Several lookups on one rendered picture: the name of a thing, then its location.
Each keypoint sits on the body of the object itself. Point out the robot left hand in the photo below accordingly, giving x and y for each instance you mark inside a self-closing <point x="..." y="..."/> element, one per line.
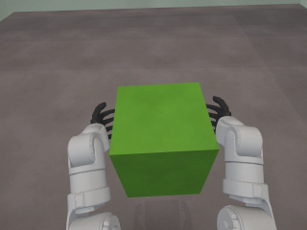
<point x="97" y="117"/>

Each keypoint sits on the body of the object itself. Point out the right robot forearm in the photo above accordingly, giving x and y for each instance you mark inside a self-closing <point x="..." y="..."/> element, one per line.
<point x="243" y="156"/>

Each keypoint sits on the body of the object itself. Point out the right robot upper arm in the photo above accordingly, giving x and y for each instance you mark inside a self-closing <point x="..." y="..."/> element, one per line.
<point x="236" y="217"/>

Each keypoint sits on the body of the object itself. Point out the left robot forearm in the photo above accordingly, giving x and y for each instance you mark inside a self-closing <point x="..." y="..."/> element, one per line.
<point x="86" y="165"/>

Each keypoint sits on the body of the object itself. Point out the left robot upper arm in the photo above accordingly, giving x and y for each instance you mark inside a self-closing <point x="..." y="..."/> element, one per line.
<point x="101" y="221"/>

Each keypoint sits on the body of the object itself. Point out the robot right hand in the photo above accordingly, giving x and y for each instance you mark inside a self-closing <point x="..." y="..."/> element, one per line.
<point x="222" y="111"/>

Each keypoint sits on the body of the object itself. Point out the carton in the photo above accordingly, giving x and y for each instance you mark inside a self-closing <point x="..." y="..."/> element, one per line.
<point x="162" y="141"/>

